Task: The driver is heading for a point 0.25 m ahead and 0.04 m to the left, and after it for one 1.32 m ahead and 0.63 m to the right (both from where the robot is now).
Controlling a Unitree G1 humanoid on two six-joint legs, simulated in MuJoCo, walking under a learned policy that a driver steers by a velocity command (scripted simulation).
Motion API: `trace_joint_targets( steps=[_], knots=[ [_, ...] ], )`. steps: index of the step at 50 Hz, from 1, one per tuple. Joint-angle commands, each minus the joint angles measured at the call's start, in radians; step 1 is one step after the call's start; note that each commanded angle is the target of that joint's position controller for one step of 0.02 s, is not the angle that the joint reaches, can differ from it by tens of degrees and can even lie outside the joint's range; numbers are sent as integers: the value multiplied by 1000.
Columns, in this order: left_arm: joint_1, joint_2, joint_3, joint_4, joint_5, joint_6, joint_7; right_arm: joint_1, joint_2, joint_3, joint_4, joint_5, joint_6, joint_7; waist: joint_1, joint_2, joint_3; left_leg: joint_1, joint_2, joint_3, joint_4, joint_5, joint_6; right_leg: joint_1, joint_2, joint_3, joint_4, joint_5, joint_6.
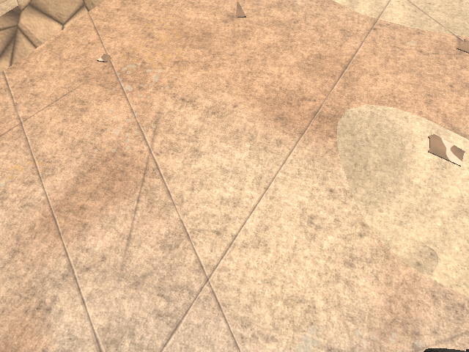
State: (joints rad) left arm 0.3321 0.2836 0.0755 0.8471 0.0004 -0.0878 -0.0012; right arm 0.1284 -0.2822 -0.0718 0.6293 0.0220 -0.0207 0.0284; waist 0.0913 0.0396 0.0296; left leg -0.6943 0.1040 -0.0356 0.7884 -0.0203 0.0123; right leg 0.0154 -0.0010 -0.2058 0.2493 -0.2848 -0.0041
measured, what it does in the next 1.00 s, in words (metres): walks ahead, turning right: left foot, then right foot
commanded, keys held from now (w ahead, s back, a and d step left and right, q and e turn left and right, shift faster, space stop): w+q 0.02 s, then e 0.98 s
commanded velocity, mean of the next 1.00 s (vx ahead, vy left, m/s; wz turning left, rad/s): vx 0.13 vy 0.00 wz -0.29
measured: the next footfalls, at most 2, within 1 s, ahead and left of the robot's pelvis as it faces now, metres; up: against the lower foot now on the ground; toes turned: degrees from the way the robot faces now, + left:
left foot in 0.12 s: +0.25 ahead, +0.14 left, +0.00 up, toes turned +5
right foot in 0.62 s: +0.24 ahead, -0.11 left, +0.00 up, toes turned -14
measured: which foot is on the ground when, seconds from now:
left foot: up 0.00-0.10, down 0.12-0.62, up 0.64-1.00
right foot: down 0.00-0.14, up 0.16-0.60, down 0.62-1.00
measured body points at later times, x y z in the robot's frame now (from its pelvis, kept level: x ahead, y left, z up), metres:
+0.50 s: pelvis +0.18 +0.04 +0.00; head +0.21 +0.04 +0.45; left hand +0.32 +0.31 -0.12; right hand +0.30 -0.24 -0.11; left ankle +0.21 +0.14 -0.74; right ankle +0.22 -0.11 -0.70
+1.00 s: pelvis +0.22 +0.00 +0.00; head +0.25 -0.04 +0.45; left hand +0.47 +0.21 -0.08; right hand +0.27 -0.32 -0.11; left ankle +0.30 +0.14 -0.70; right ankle +0.20 -0.10 -0.74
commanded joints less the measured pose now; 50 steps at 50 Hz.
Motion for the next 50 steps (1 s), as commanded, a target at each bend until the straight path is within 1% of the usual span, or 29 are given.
trace_joint_targets(
  steps=[1, 3, 4, 5, 6, 7, 8, 9, 10, 11, 12, 13, 15, 17, 22, 27, 29, 30, 31, 32, 33, 34, 35, 36, 37, 40, 44, 47, 50],
  knots=[
    [-21, 183, 41, -49, -15, 3, 7, -133, -26, 0, -112, 5, -18, 22, 3, -103, 60, -14, -16, 59, -102, -5, 22, 25, -276, 72, -67, 417, -137],
    [-11, 197, 41, -34, -26, 20, 8, -130, -32, -6, -127, -7, -23, 27, -26, -113, 50, 85, -72, 94, -162, -108, 55, 37, -283, 60, 27, 735, -130],
    [-10, 213, 43, -30, -34, 26, 10, -78, -52, -18, -121, -16, -26, 27, -63, -139, 6, 178, -113, 112, -188, -138, 76, 48, -279, 57, 114, 922, -121],
    [-22, 215, 40, -26, -39, 30, 11, 49, -87, -38, -86, -21, -30, 24, -140, -133, -68, 353, -149, 116, -275, -57, 106, 29, -252, 45, 255, 989, -99],
    [-21, 190, 28, -22, -37, 26, 11, 171, -133, -59, -51, -28, -30, 9, -209, -110, -138, 594, -138, 87, -343, 148, 133, -92, -211, 26, 429, 898, -60],
    [-19, 89, -10, -61, 13, 15, 3, 288, -221, -69, -26, -53, -24, -18, -218, 81, -291, 941, 119, -177, -232, 654, 204, -373, -120, 38, 776, 185, -7],
    [121, 51, -37, -36, -12, 4, -14, 248, -240, -50, -53, -70, -28, -18, -150, 218, -516, 1148, 410, -552, -260, 829, 421, -589, 19, 224, 1101, -443, 37],
    [44, 174, 2, -12, -43, 6, -14, 251, -172, -42, -57, -61, -25, -10, -219, 41, -521, 1027, 334, -414, -283, 806, 368, -576, -18, 369, 1123, -391, 37],
    [-35, 162, 2, -48, -60, 12, -13, 190, -150, -32, -38, -48, -30, -6, -185, 57, -357, 917, 281, -262, -310, 720, 316, -643, -55, 335, 1070, -349, 34],
    [-51, 127, -3, -40, -43, 23, -2, 128, -119, -22, -21, -32, -37, -4, -136, 0, -244, 767, 221, -187, -358, 593, 266, -639, -95, 302, 982, -285, 44],
    [-42, 126, 3, -27, -25, 42, 9, 73, -83, -13, -14, -28, -43, -4, -100, 18, -183, 645, 191, -134, -404, 509, 244, -592, -117, 291, 935, -234, 55],
    [7, 115, 6, -7, -22, 66, 15, 36, -76, -11, -6, -37, -47, -3, -63, 40, -163, 520, 169, -74, -454, 479, 235, -487, -116, 276, 930, -179, 70],
    [52, 89, 9, 3, -20, 95, 29, -24, -72, -11, 4, -60, -61, -9, -26, 65, -152, 416, 161, 4, -509, 445, 245, -416, -99, 257, 907, -105, 93],
    [5, 89, 15, -28, -15, 107, 39, -45, -91, -19, 19, -59, -62, -24, -30, 77, -122, 409, 172, 42, -536, 368, 246, -464, -101, 253, 853, -62, 100],
    [-120, 72, 12, -98, -9, 121, 21, -29, -112, -29, 57, -46, -27, -64, -76, 64, -92, 471, 196, 87, -564, 90, 236, -505, -124, 229, 674, 28, 85],
    [-173, 83, 21, -156, -10, 134, -8, -13, -149, -46, 81, -25, 7, -64, -97, 68, -86, 561, 249, 90, -486, 100, 216, -486, -95, 169, 535, -56, 45],
    [-154, 78, 24, -166, -12, 136, -20, -27, -160, -51, 88, -6, 15, -64, -77, 72, -94, 586, 247, 107, -412, 133, 175, -426, -71, 136, 409, -23, 13],
    [-124, 79, 28, -160, -11, 134, -22, -26, -154, -51, 96, 5, 18, -65, -59, 62, -101, 573, 225, 134, -349, 117, 137, -355, -44, 114, 302, 64, -11],
    [-91, 117, 42, -154, -5, 130, -14, 37, -129, -47, 123, 2, 20, -62, -58, 2, -111, 536, 169, 175, -243, 30, 71, -261, -32, 155, 196, 234, -46],
    [-51, 244, 76, -164, 1, 125, 6, 45, -87, -37, 107, -35, 16, -57, -77, -245, -129, 328, 54, 263, 36, -219, -25, -95, -220, 425, 165, 670, -126],
    [-37, 298, 80, -182, 26, 112, 5, -48, -63, -24, 47, -55, 14, -60, -49, -386, -143, 48, -105, 175, 276, -673, -89, -13, -401, 718, 143, 851, -340],
    [-18, 247, 66, -185, 31, 91, -7, -98, -104, -35, 50, -41, 16, -59, -8, -223, -207, 20, -98, 22, 420, -681, -79, -7, -381, 676, 132, 807, -370],
    [-58, 232, 60, -188, 23, 75, -7, -98, -102, -38, 52, -18, 20, -59, -36, -187, -181, -6, -85, -8, 439, -593, -60, -25, -328, 587, 135, 731, -320],
    [-113, 205, 56, -196, 2, 71, -1, -77, -101, -40, 73, -19, 23, -68, -64, -137, -159, -18, -70, -21, 409, -510, -57, -47, -277, 531, 138, 648, -265],
    [-159, 174, 46, -206, -16, 76, 7, -73, -121, -47, 78, -28, 27, -76, -83, -136, -143, -10, -61, -30, 375, -453, -60, -76, -256, 508, 131, 605, -235],
    [-169, 168, 41, -224, -6, 86, 23, -44, -102, -46, 85, -24, 25, -76, -104, -155, -172, 69, -92, -28, 337, -361, -75, -114, -216, 480, 125, 623, -229],
    [-150, 191, 51, -231, -12, 97, 39, -81, -76, -34, 75, -21, 19, -75, -82, -164, -164, 100, -108, -44, 135, -321, -96, -104, -200, 515, 130, 511, -224],
    [-167, 201, 55, -246, -9, 108, 39, -84, -82, -33, 76, -18, 16, -66, -74, -187, -145, 175, -122, -48, 30, -316, -98, -169, -188, 561, 125, 385, -224],
    [-183, 198, 54, -258, -9, 115, 32, -75, -92, -35, 75, -13, 5, -54, -70, -206, -133, 240, -139, -52, -62, -336, -88, -196, -177, 622, 140, 361, -222]
  ],
)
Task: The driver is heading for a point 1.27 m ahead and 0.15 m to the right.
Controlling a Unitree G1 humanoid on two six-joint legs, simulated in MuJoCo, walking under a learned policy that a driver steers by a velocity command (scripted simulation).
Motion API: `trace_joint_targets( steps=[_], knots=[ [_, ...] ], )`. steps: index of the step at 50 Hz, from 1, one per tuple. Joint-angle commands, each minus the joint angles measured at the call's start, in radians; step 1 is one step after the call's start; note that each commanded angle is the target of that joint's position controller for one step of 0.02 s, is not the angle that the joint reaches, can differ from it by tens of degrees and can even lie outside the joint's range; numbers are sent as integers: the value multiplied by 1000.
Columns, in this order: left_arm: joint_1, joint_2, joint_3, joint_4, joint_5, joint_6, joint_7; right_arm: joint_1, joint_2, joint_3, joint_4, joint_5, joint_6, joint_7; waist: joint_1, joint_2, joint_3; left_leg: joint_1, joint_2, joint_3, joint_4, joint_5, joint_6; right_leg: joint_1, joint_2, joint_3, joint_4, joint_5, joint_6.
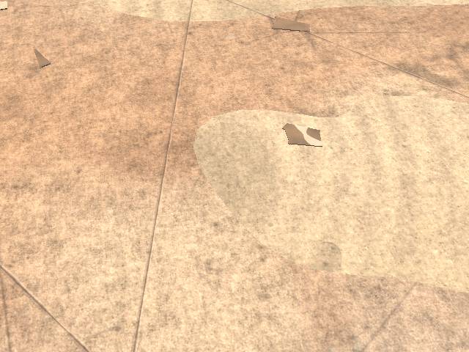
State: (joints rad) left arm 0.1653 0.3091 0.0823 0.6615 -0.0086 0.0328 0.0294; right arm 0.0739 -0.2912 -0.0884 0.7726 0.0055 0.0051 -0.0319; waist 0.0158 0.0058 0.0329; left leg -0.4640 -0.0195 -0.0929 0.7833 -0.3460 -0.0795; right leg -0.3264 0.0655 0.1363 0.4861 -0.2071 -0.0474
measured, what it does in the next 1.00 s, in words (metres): steps on the spot, turning right: left foot, then right foot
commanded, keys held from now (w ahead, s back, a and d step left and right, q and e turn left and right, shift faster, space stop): e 0.54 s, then no key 0.46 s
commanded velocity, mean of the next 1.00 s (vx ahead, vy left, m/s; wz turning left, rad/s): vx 0.00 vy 0.00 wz -0.44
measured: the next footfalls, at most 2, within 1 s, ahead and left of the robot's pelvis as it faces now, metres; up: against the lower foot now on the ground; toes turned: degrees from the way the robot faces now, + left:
left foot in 0.12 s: +0.06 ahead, +0.14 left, +0.00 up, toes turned -10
right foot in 0.52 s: +0.00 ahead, -0.12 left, +0.00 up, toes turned -21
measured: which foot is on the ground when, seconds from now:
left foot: up 0.00-0.10, down 0.12-0.52, up 0.54-0.92, down 0.94-1.00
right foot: down 0.00-0.12, up 0.14-0.50, down 0.52-1.00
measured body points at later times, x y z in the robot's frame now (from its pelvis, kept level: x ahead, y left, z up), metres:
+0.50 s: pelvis +0.00 +0.01 +0.00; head +0.03 -0.01 +0.44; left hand +0.24 +0.22 -0.09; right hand +0.04 -0.31 -0.11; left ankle +0.02 +0.15 -0.74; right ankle -0.04 -0.11 -0.73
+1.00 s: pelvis +0.00 -0.01 -0.01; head +0.01 -0.02 +0.44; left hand +0.25 +0.13 -0.11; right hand +0.00 -0.31 -0.11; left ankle +0.05 +0.11 -0.74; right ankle -0.04 -0.11 -0.74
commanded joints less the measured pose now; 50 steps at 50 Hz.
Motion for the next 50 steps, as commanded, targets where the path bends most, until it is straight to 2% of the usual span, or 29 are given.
trace_joint_targets(
  steps=[1, 4, 5, 6, 7, 8, 9, 10, 11, 14, 18, 23, 25, 26, 27, 28, 29, 30, 31, 32, 35, 38, 41, 44, 46, 47, 48, 49, 50],
  knots=[
    [-21, 171, 47, -76, -1, -3, -1, -14, -87, -20, -69, 5, -26, 11, 6, -178, -138, 28, -20, 4, -93, -15, 9, 150, -240, 304, -86, 297, -176],
    [-61, 162, 43, -95, -16, 8, 3, 58, -91, -25, -55, 6, -44, 27, -40, -178, -143, 164, -27, 24, -342, 112, 39, 135, -196, 339, -27, 299, -131],
    [-58, 144, 38, -102, -18, 11, 7, 91, -115, -34, -45, 1, -47, 28, -48, -151, -148, 267, 23, 3, -426, 222, 62, 77, -157, 319, 12, 192, -88],
    [-17, 91, 23, -107, -6, 10, 6, 111, -187, -50, -52, -17, -42, 21, -21, 29, -172, 387, 225, -172, -455, 335, 134, -50, -65, 211, 192, -80, -29],
    [10, 95, 27, -137, -11, 0, 4, 93, -243, -58, -49, -46, -33, 20, 22, 299, -122, 382, 403, -413, -482, 541, 313, -256, 86, 34, 381, -445, 30],
    [28, 183, 53, -117, 3, -9, 1, 61, -184, -44, -79, -48, -38, 17, 7, 222, -119, 344, 457, -420, -481, 551, 388, -280, 6, 38, 609, -449, 71],
    [39, 214, 69, -92, -8, -6, -4, 13, -131, -29, -95, -38, -37, 11, 21, 153, -104, 317, 390, -303, -465, 511, 348, -274, -12, 30, 690, -374, 84],
    [55, 192, 69, -70, -9, 5, -2, -24, -111, -23, -103, -25, -32, 6, 34, 121, -83, 309, 317, -205, -453, 451, 296, -278, -23, 13, 724, -314, 103],
    [51, 170, 64, -68, -6, 14, -1, -30, -99, -18, -106, -11, -30, 0, 20, 122, -69, 320, 290, -155, -451, 443, 280, -307, -27, 4, 755, -259, 120],
    [-8, 103, 40, -106, -20, 20, -11, 30, -115, -19, -96, -17, -13, -16, -23, 144, -63, 368, 259, -49, -462, 488, 290, -323, -47, -68, 669, -192, 146],
    [-57, 74, 22, -144, -11, 18, -24, 62, -164, -36, -95, -16, 0, -15, -60, 170, -105, 430, 303, -1, -452, 517, 306, -243, -97, -114, 455, -206, 149],
    [-17, 95, 31, -151, -14, 29, -42, 45, -199, -47, -97, 9, 0, 8, -43, 190, -103, 376, 333, 52, -415, 504, 279, -68, -88, -188, 214, -162, 98],
    [51, 91, 39, -129, -12, 32, -47, 30, -189, -45, -92, 30, -2, 12, 3, 164, -108, 331, 314, 100, -323, 444, 220, 65, -58, -221, 8, -16, 46],
    [92, 119, 53, -117, -9, 30, -38, 86, -150, -36, -68, 26, -6, 17, 10, 87, -120, 247, 274, 158, -216, 338, 153, 195, -53, -178, -84, 109, 10],
    [127, 229, 80, -130, -9, 24, -22, 99, -89, -17, -85, -18, -7, 21, -4, -181, -130, -2, 166, 254, 70, -17, 53, 374, -270, 132, -122, 457, -71],
    [105, 281, 77, -157, 26, 2, -26, 23, -79, -7, -142, -34, -10, 13, 13, -327, -149, -206, 36, 162, 300, -350, 5, 343, -478, 396, -113, 639, -291],
    [118, 216, 61, -151, 38, -21, -35, -23, -130, -21, -141, -16, -8, 7, 63, -201, -188, -201, 60, 58, 418, -333, 10, 310, -456, 343, -137, 554, -318],
    [77, 180, 44, -136, 35, -35, -33, -18, -140, -26, -133, 1, -4, 5, 29, -172, -146, -196, 79, 42, 434, -252, 26, 271, -393, 242, -134, 478, -258],
    [25, 155, 38, -133, 19, -38, -27, 10, -137, -29, -107, -1, 1, -1, 2, -124, -127, -187, 90, 37, 399, -173, 28, 249, -333, 179, -132, 395, -201],
    [-12, 131, 25, -133, 5, -37, -22, 23, -146, -31, -97, -9, 7, -5, -12, -132, -114, -170, 92, 39, 375, -112, 21, 226, -309, 144, -132, 406, -175],
    [-32, 104, 6, -127, 18, -37, -9, 70, -118, -23, -75, -4, 10, 3, -34, -138, -139, -69, 69, 57, 338, -7, 1, 190, -270, 81, -141, 451, -175],
    [-30, 97, 3, -109, 18, -36, -6, 44, -83, -5, -80, -4, 13, 6, -16, -140, -122, -19, 79, 54, 137, 6, -6, 201, -260, 79, -142, 361, -171],
    [-27, 111, 4, -91, 23, -31, -13, 31, -85, 1, -86, -4, 13, 10, 6, -153, -95, 69, 74, 66, -6, -31, 0, 158, -265, 109, -146, 252, -186],
    [-37, 94, -7, -68, 19, -29, -23, 47, -87, 3, -80, 0, 7, 13, 2, -145, -73, 144, 62, 76, -147, -15, 14, 127, -263, 146, -132, 193, -183],
    [-45, 59, -23, -47, 10, -32, -26, 92, -66, 13, -62, -13, -5, 20, -42, -106, -73, 284, 60, 80, -389, 211, 38, 85, -225, 130, -105, 160, -127],
    [-10, 38, -30, -34, 21, -40, -27, 108, -94, 12, -61, -27, -12, 19, -30, -59, -101, 375, 113, 17, -403, 368, 57, 55, -187, 112, -83, 101, -75],
    [39, 44, -27, -26, 38, -49, -33, 105, -163, 0, -68, -28, -13, 16, 22, 53, -110, 405, 184, -32, -353, 511, 94, 25, -114, 46, -36, 0, -31],
    [50, 25, -29, -21, 39, -50, -33, 70, -144, 1, -51, -16, -14, 20, 46, 147, -113, 300, 180, -35, -352, 329, 139, 88, -69, -17, -57, -49, 6],
    [-8, 57, -25, -16, 39, -46, -30, 43, -95, 13, -65, -13, -18, 27, 8, 111, -80, 244, 145, -20, -372, 211, 133, 120, -70, -21, -42, -29, 22]
  ],
)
